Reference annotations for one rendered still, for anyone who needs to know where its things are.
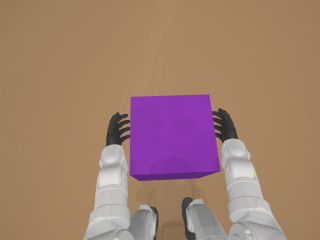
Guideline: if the carton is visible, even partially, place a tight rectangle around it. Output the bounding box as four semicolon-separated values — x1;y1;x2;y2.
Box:
129;94;221;181

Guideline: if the right robot upper arm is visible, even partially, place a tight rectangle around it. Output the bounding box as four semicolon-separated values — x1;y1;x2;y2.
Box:
228;220;287;240

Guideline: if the robot left hand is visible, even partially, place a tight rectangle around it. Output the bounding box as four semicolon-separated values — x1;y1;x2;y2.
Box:
106;112;130;147

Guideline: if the right robot foot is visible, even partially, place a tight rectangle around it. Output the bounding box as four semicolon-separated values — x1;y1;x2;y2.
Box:
182;197;196;240

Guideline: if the right robot forearm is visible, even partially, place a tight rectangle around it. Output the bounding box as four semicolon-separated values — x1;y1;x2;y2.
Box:
221;138;284;234

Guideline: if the robot right hand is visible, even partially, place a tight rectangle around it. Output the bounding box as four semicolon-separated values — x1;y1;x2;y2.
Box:
212;108;238;144

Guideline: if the left robot forearm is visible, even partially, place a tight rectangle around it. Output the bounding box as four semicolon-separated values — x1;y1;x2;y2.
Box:
83;144;130;240

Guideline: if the left robot upper arm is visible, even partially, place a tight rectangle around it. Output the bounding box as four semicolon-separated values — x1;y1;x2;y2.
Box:
87;228;134;240

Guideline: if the left robot shin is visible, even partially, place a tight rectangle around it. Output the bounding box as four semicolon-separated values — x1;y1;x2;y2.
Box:
139;204;154;240

